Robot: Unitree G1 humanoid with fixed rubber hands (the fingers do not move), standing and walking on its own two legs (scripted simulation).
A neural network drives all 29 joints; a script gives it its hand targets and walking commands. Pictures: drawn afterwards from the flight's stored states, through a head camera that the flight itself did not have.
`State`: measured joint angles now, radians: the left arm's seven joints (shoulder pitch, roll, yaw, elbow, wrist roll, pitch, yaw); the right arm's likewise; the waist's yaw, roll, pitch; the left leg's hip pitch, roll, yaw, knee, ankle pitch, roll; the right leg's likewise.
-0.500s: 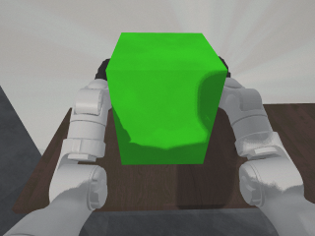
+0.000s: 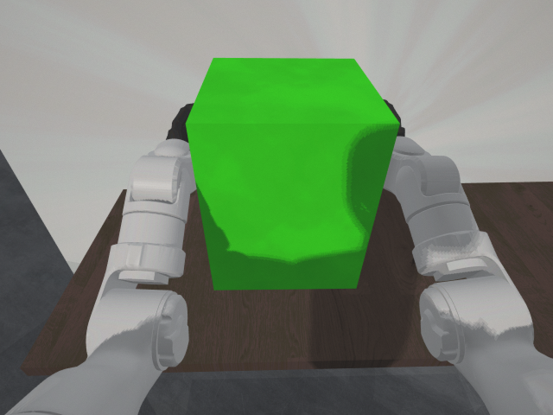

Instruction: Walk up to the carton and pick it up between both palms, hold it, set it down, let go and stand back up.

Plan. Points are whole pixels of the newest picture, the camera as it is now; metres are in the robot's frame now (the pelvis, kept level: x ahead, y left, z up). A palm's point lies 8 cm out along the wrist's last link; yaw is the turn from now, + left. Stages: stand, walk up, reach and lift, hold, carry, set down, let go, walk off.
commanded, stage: hold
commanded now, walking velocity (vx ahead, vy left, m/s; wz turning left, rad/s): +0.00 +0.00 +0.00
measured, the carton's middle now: (284, 173) +0.37 -0.01 +0.22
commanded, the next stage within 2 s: none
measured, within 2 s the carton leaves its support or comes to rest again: neither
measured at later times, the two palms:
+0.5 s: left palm (179, 154) +0.39 +0.13 +0.25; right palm (388, 150) +0.38 -0.15 +0.25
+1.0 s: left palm (179, 153) +0.39 +0.13 +0.25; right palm (389, 149) +0.38 -0.15 +0.25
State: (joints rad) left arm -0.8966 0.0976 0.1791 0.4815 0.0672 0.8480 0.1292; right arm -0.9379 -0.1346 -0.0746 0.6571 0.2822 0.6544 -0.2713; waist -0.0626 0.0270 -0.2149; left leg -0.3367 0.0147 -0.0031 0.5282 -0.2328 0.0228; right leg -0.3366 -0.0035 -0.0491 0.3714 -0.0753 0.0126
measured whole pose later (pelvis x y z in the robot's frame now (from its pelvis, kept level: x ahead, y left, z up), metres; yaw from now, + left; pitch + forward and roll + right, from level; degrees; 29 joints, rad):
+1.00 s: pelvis +0.00 +0.00 +0.00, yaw +0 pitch +2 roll -2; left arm -0.90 0.10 0.18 0.48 0.07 0.85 0.13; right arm -0.94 -0.13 -0.08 0.66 0.28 0.66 -0.27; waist -0.06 0.03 -0.22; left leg -0.34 0.01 -0.01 0.53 -0.23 0.02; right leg -0.34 0.00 -0.05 0.37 -0.08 0.01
